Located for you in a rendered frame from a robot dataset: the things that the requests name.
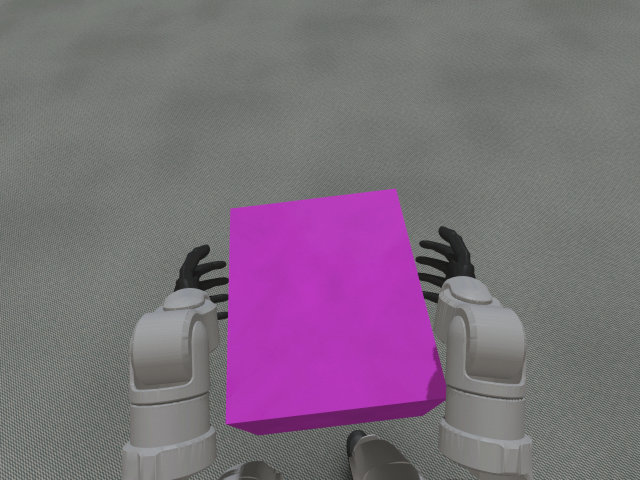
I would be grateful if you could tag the right robot thigh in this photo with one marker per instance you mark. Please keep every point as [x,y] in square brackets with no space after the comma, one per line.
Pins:
[381,460]

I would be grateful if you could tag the robot left hand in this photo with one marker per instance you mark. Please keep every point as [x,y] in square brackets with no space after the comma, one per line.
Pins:
[190,273]

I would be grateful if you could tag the right robot shin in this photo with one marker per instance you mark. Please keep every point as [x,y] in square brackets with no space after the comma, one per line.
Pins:
[366,439]

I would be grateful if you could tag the robot right hand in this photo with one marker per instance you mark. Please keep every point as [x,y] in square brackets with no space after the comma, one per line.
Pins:
[457,254]

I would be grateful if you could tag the carton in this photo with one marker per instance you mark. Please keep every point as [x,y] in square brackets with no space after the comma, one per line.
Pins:
[327,322]

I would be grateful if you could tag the left robot forearm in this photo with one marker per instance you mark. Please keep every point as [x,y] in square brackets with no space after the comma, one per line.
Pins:
[171,437]

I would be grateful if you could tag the right robot forearm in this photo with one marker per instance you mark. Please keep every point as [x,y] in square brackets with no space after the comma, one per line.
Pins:
[486,370]

